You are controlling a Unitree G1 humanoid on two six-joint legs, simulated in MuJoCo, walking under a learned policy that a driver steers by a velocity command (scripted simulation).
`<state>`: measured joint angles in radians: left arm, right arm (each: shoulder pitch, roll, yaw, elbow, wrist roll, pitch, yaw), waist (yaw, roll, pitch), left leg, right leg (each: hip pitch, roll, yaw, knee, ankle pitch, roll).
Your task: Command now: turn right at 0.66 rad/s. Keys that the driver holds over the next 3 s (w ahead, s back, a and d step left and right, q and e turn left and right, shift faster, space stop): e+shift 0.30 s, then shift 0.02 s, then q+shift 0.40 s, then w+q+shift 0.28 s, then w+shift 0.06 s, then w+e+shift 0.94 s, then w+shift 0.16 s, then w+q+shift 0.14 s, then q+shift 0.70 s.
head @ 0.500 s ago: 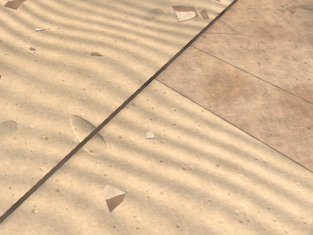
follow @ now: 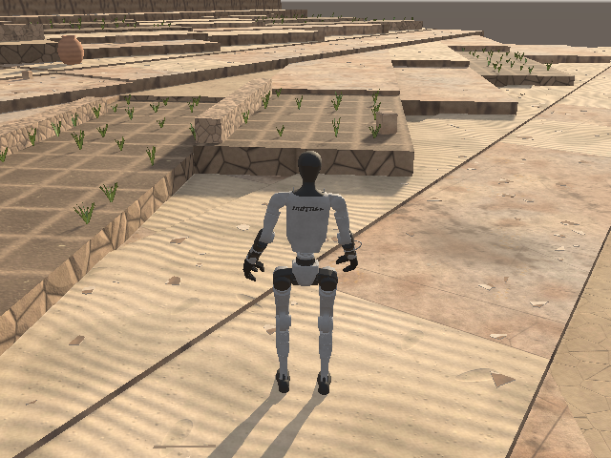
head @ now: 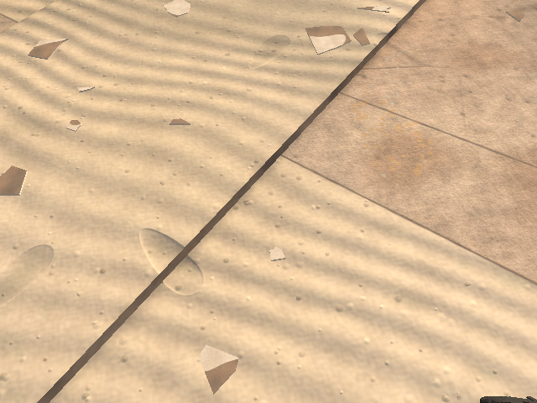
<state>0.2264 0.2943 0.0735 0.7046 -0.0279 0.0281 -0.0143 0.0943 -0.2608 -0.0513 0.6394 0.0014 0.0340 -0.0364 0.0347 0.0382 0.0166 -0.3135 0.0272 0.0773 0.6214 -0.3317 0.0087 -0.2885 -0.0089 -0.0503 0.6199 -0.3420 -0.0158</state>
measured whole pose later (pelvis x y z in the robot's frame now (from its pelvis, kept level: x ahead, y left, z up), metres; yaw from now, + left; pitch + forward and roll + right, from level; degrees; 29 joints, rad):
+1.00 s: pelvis +0.06 -0.02 +0.02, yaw +4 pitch +2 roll +1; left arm 0.37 0.30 0.07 0.71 0.03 -0.07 0.01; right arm 0.20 -0.36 -0.10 0.64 -0.03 0.03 0.04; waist 0.05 0.04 -0.04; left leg -0.73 0.01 -0.10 1.22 -0.17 -0.02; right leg -0.06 0.01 -0.05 0.32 -0.30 -0.04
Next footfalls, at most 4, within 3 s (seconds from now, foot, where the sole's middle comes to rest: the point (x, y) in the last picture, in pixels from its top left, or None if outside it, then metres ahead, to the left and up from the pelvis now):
0.46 left None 0.13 0.10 -0.76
0.78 right None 0.03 -0.12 -0.76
1.28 left None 0.35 0.19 -0.76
1.74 right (287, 293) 0.77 0.05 -0.76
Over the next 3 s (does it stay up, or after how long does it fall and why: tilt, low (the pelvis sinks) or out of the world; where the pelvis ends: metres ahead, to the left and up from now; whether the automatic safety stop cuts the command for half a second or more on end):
stays up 1.40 -0.20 0.01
